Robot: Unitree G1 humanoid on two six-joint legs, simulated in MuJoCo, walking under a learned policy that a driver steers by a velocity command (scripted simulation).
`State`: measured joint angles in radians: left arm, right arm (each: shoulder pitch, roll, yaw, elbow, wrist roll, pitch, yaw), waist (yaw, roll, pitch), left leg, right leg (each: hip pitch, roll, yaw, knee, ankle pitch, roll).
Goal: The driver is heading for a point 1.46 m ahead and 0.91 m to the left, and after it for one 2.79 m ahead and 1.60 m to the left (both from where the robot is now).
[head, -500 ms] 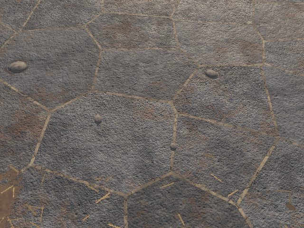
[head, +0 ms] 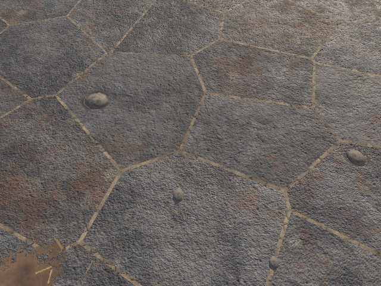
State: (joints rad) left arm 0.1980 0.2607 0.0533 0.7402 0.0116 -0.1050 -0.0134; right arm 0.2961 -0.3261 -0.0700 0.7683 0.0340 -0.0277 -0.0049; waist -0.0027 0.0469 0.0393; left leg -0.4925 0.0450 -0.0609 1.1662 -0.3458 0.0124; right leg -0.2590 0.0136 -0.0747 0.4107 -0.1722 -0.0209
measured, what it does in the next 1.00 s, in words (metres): walks ahead, turning left: left foot, then right foot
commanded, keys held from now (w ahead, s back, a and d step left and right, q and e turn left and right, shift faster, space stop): w+q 1.00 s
